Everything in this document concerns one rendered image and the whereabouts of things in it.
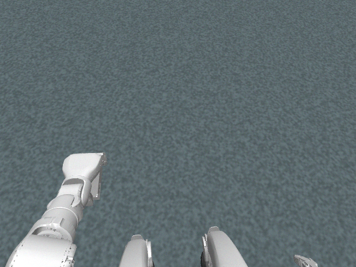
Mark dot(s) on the left robot hand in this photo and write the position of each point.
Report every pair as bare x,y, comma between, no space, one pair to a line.
87,165

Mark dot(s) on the right robot hand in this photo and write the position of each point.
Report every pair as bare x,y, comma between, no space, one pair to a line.
304,262

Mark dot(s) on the left robot arm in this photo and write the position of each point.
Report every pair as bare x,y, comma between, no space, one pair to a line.
49,243

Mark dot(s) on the small box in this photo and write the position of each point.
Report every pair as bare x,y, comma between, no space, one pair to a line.
96,186

